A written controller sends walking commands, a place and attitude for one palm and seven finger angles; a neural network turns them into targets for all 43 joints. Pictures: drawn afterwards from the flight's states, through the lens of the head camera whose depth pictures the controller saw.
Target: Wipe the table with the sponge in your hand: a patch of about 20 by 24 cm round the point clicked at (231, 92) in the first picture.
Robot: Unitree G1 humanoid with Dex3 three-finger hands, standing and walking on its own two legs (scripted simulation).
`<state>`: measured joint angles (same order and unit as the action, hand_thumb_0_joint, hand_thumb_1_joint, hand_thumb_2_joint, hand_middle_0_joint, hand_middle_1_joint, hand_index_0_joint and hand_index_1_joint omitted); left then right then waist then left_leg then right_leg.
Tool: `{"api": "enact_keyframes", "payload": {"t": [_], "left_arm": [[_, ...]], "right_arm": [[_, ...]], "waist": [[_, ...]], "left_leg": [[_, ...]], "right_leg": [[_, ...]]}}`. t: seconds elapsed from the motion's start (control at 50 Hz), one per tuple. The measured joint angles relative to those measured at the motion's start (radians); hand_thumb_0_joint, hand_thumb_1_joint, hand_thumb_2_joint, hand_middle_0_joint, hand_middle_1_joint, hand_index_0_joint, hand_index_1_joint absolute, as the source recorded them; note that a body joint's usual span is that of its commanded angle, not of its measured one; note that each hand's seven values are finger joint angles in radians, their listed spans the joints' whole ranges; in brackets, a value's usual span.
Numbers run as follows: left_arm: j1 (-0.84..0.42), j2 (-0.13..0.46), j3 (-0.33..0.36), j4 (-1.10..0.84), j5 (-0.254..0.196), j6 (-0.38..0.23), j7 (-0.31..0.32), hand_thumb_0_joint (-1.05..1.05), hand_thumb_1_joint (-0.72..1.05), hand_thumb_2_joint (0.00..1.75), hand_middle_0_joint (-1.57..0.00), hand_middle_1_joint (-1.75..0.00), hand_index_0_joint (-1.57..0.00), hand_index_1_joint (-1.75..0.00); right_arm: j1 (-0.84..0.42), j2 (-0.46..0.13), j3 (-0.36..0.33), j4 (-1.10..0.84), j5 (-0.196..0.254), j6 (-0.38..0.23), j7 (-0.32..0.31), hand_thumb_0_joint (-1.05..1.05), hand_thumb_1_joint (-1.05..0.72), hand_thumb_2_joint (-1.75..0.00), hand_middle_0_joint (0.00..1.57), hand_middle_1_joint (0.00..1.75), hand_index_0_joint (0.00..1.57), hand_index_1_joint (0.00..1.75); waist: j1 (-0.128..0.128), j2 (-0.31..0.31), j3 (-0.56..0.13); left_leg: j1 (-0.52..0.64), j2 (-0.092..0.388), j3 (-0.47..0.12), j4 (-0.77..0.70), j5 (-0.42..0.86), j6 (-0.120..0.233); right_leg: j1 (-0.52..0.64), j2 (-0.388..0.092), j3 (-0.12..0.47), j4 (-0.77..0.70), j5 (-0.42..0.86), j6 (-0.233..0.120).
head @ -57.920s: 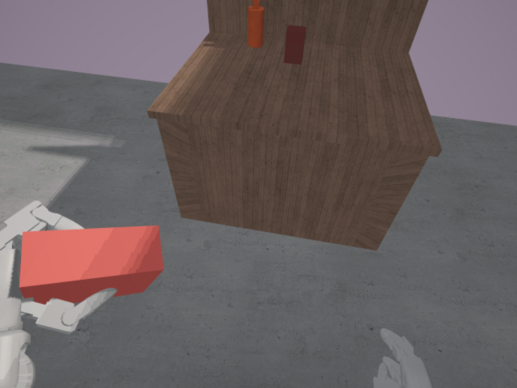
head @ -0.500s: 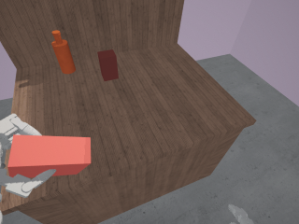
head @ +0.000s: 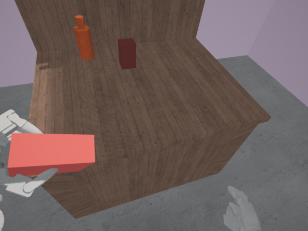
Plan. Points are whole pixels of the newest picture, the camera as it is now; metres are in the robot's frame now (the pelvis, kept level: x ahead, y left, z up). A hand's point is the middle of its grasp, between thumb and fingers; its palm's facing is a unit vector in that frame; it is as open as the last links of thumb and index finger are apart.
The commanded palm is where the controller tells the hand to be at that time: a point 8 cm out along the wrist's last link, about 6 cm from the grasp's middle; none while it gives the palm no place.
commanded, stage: step back with the hand held close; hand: left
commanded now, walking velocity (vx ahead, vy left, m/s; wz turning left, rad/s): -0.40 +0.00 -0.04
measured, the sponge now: (64, 155) +0.23 +0.21 +0.13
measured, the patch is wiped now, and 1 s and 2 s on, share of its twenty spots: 0.95 0.95 0.95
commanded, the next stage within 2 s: stop stepping back and stand still in 0.38 s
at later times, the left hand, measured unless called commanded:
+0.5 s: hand out of the picture +0.07 +0.26 +0.16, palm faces +0.37 -0.85 -0.38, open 9.7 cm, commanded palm +0.01 +0.29 +0.19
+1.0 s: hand out of the picture -0.08 +0.21 +0.17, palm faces +0.33 -0.88 -0.34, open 9.7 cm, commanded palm -0.13 +0.26 +0.19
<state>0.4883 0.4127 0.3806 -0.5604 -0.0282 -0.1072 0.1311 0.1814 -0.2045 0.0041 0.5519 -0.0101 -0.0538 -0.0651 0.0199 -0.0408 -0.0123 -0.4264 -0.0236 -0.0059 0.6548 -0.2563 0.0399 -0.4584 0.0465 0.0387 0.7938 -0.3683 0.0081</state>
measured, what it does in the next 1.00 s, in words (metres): walks backwards: right foot, then left foot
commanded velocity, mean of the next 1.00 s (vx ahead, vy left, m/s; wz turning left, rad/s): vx -0.01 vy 0.02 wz -0.01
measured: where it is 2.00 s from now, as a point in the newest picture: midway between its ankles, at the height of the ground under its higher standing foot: outside the picture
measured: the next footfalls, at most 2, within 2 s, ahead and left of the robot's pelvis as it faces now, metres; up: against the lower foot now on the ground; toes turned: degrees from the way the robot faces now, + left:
right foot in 0.10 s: +0.01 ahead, -0.13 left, +0.00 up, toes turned +2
left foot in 0.38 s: -0.10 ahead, +0.13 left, +0.00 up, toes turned +1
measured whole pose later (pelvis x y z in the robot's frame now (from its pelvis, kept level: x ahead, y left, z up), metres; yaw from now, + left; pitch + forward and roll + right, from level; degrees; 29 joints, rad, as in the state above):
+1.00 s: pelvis -0.29 -0.02 +0.00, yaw -1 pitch +3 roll -1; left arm 0.50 0.39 0.31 -0.53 -0.04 -0.13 0.12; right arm 0.29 -0.26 -0.01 0.62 0.03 -0.11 -0.07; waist -0.03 -0.05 -0.14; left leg -0.26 0.04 0.04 0.64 -0.48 0.06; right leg -0.49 0.01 -0.12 0.60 -0.20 -0.05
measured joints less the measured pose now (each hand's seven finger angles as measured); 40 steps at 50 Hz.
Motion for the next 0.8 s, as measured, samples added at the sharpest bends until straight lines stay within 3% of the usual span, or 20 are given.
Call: {"api": "enact_keyframes", "payload": {"t": [0.08, 0.1, 0.16, 0.22, 0.28, 0.32, 0.38, 0.4, 0.46, 0.52, 0.58, 0.66, 0.72, 0.76, 0.8], "left_arm": [[-0.032, -0.025, -0.012, -0.01, -0.002, 0.002, 0.008, -0.02, -0.51, 1.1, -0.77, -1.37, -0.79, -1.4], [-0.038, -0.03, -0.016, -0.012, -0.001, -0.001, 0.007, -0.02, -0.51, 1.1, -0.77, -1.37, -0.79, -1.4], [-0.066, -0.064, -0.057, 0.002, 0.005, -0.013, -0.005, -0.02, -0.51, 1.1, -0.77, -1.37, -0.79, -1.4], [-0.057, -0.051, -0.09, -0.005, -0.005, -0.032, -0.018, -0.02, -0.51, 1.1, -0.77, -1.37, -0.79, -1.4], [0.003, -0.029, -0.082, -0.022, -0.011, -0.044, -0.026, -0.02, -0.51, 1.1, -0.77, -1.37, -0.79, -1.4], [0.035, -0.006, -0.059, -0.032, -0.011, -0.044, -0.026, -0.02, -0.51, 1.1, -0.77, -1.37, -0.79, -1.4], [0.05, 0.021, -0.025, -0.054, -0.018, -0.046, -0.015, -0.02, -0.51, 1.1, -0.77, -1.37, -0.79, -1.4], [0.042, 0.034, -0.012, -0.055, -0.022, -0.048, -0.009, -0.02, -0.51, 1.1, -0.77, -1.37, -0.79, -1.4], [0.033, 0.036, 0.022, -0.038, -0.018, -0.038, 0.012, -0.02, -0.51, 1.1, -0.77, -1.37, -0.79, -1.4], [0.025, 0.003, 0.012, -0.048, -0.016, -0.01, 0.024, -0.02, -0.51, 1.1, -0.77, -1.37, -0.79, -1.4], [0.009, -0.033, -0.019, -0.057, -0.016, 0.0, 0.023, -0.02, -0.51, 1.1, -0.77, -1.37, -0.79, -1.4], [-0.001, -0.039, -0.04, -0.005, -0.008, 0.003, 0.017, -0.02, -0.51, 1.1, -0.77, -1.38, -0.79, -1.41], [-0.023, -0.025, -0.043, 0.074, 0.0, 0.01, 0.005, -0.02, -0.51, 1.1, -0.77, -1.38, -0.79, -1.41], [-0.053, -0.042, -0.069, 0.121, 0.0, 0.017, -0.011, -0.02, -0.51, 1.1, -0.77, -1.38, -0.79, -1.41], [-0.057, -0.052, -0.087, 0.137, -0.005, 0.013, -0.028, -0.02, -0.51, 1.1, -0.77, -1.38, -0.79, -1.4]], "right_arm": [[0.005, 0.022, 0.018, 0.027, 0.005, -0.022, 0.017, 0.02, -0.9, -0.9, 0.21, 0.3, 0.21, 0.3], [0.003, 0.027, 0.024, 0.03, 0.005, -0.023, 0.021, 0.02, -0.9, -0.9, 0.21, 0.3, 0.21, 0.3], [-0.019, 0.018, 0.03, 0.044, 0.009, -0.018, 0.028, 0.02, -0.9, -0.9, 0.21, 0.3, 0.21, 0.3], [-0.017, 0.026, 0.018, 0.051, 0.026, 0.003, 0.027, 0.02, -0.9, -0.9, 0.21, 0.3, 0.21, 0.3], [0.002, 0.032, 0.009, 0.044, 0.025, 0.028, 0.019, 0.02, -0.9, -0.9, 0.21, 0.3, 0.21, 0.3], [0.011, 0.023, 0.006, 0.029, 0.022, 0.039, 0.011, 0.02, -0.9, -0.9, 0.21, 0.3, 0.21, 0.3], [0.015, -0.011, -0.007, 0.008, 0.023, 0.033, -0.003, 0.02, -0.9, -0.9, 0.21, 0.3, 0.21, 0.3], [0.006, -0.011, -0.016, 0.016, 0.023, 0.026, -0.009, 0.02, -0.9, -0.9, 0.21, 0.3, 0.21, 0.3], [-0.007, 0.012, -0.025, 0.045, 0.016, -0.008, -0.007, 0.02, -0.9, -0.9, 0.2, 0.3, 0.2, 0.3], [0.016, 0.029, -0.016, 0.058, 0.015, -0.055, 0.011, 0.02, -0.9, -0.9, 0.2, 0.3, 0.2, 0.3], [0.052, 0.037, -0.005, 0.057, 0.033, -0.082, 0.031, 0.02, -0.9, -0.9, 0.2, 0.3, 0.21, 0.3], [0.082, 0.037, 0.02, 0.053, 0.035, -0.074, 0.033, 0.02, -0.9, -0.9, 0.21, 0.3, 0.21, 0.3], [0.082, 0.031, 0.031, 0.061, 0.029, -0.049, 0.031, 0.02, -0.9, -0.9, 0.21, 0.3, 0.21, 0.3], [0.071, 0.013, 0.023, 0.085, 0.03, -0.025, 0.029, 0.02, -0.9, -0.9, 0.21, 0.3, 0.21, 0.3], [0.074, 0.007, 0.017, 0.121, 0.038, -0.011, 0.031, 0.02, -0.9, -0.9, 0.21, 0.3, 0.21, 0.3]], "waist": [[0.021, 0.01, -0.005], [0.022, 0.011, -0.005], [0.007, 0.083, 0.021], [-0.005, 0.062, 0.019], [-0.028, 0.006, -0.015], [-0.046, -0.019, -0.033], [-0.067, -0.022, -0.041], [-0.07, -0.044, -0.03], [-0.035, -0.086, 0.003], [-0.03, -0.062, 0.01], [-0.023, -0.029, 0.0], [-0.034, 0.014, -0.032], [-0.037, 0.041, -0.047], [-0.048, 0.087, -0.028], [-0.038, 0.072, -0.041]], "left_leg": [[-0.013, 0.022, 0.005, -0.034, 0.042, -0.012], [-0.022, 0.027, 0.006, -0.033, 0.05, -0.017], [-0.05, 0.076, -0.035, -0.022, 0.074, -0.031], [-0.106, 0.044, -0.053, 0.171, -0.082, -0.056], [-0.117, 0.019, -0.029, 0.353, -0.175, -0.066], [-0.069, 0.03, -0.013, 0.299, -0.188, -0.065], [0.054, 0.06, -0.008, 0.029, -0.11, -0.057], [0.055, 0.043, 0.001, 0.003, -0.116, -0.051], [0.06, 0.03, 0.043, -0.003, -0.085, -0.036], [0.077, 0.054, 0.037, -0.042, -0.032, -0.036], [0.086, 0.075, 0.031, -0.074, 0.011, -0.042], [0.063, 0.089, 0.026, -0.069, 0.031, -0.047], [0.01, 0.093, 0.017, 0.009, -0.047, -0.051], [-0.057, 0.089, -0.024, 0.21, -0.151, -0.04], [-0.113, 0.049, -0.029, 0.44, -0.131, -0.039]], "right_leg": [[0.106, -0.001, 0.007, -0.119, 0.016, 0.001], [0.138, -0.004, 0.009, -0.177, 0.045, 0.0], [0.166, 0.047, -0.025, -0.274, 0.113, -0.013], [0.133, 0.037, -0.024, -0.275, 0.148, -0.022], [0.085, 0.001, -0.006, -0.275, 0.173, -0.016], [0.045, -0.018, -0.002, -0.268, 0.191, -0.007], [-0.037, -0.035, -0.016, -0.21, 0.197, 0.014], [-0.066, -0.055, -0.009, -0.176, 0.193, 0.015], [-0.132, -0.034, 0.029, 0.039, -0.024, 0.009], [-0.135, 0.002, 0.012, 0.179, -0.083, 0.017], [-0.074, -0.004, -0.023, 0.137, -0.032, 0.02], [0.07, -0.017, -0.045, -0.038, -0.02, 0.012], [0.181, -0.01, -0.067, -0.205, 0.072, -0.016], [0.189, 0.014, -0.106, -0.211, 0.1, -0.046], [0.185, 0.01, -0.111, -0.226, 0.115, -0.06]]}}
